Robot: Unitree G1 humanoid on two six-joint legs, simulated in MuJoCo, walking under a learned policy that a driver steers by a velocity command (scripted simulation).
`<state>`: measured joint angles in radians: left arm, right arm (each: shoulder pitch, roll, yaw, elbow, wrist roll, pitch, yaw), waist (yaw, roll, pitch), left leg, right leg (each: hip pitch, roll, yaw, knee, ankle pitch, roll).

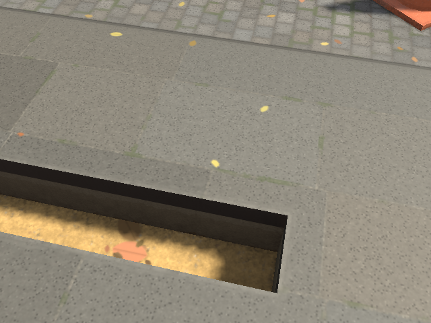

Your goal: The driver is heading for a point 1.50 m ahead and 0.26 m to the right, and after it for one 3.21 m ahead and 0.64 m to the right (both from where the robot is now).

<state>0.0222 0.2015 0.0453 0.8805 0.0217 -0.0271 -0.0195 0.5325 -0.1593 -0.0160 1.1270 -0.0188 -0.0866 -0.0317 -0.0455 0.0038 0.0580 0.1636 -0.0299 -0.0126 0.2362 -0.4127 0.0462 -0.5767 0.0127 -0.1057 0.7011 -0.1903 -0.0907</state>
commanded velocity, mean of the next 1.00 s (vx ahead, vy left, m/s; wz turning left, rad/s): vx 0.28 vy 0.00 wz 0.00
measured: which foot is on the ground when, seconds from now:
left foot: down 0.00-0.04, up 0.06-0.54, down 0.56-1.00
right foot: up 0.00-0.04, down 0.06-0.58, up 0.60-1.00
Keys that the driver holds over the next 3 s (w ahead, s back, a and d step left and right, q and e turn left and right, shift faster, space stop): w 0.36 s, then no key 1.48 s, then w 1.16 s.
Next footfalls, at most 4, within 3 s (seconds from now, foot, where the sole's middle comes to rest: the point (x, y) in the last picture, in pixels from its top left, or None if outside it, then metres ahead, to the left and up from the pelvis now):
0.06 right None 0.19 -0.08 -0.76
0.56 left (190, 320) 0.46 0.08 -0.76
1.02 right None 0.39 -0.11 -0.76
2.68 right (277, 168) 1.00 -0.25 -0.76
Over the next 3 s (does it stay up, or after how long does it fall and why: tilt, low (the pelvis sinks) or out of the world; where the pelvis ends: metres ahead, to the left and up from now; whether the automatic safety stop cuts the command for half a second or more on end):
stays up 0.94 -0.18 0.01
